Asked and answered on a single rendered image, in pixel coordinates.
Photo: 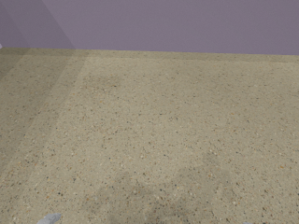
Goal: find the left robot hand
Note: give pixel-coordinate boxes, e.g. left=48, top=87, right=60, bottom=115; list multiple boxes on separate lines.
left=36, top=213, right=61, bottom=224

